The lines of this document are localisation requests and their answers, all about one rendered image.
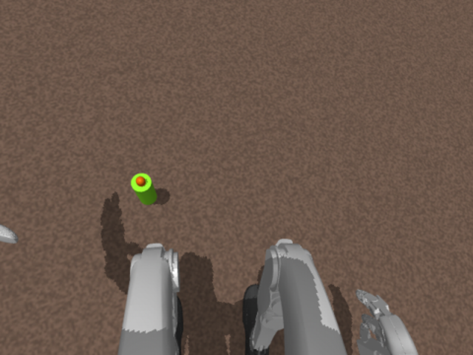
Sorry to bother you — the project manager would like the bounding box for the bottle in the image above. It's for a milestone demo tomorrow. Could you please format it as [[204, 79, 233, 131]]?
[[131, 173, 157, 205]]

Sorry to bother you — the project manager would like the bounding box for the left robot hand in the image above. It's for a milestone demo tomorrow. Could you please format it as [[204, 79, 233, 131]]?
[[0, 224, 18, 243]]

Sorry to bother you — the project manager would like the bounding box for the right robot foot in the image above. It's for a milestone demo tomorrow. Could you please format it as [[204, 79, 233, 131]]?
[[242, 285, 269, 355]]

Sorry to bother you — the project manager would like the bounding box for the right robot hand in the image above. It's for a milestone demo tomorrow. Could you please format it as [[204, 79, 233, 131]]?
[[355, 289, 418, 355]]

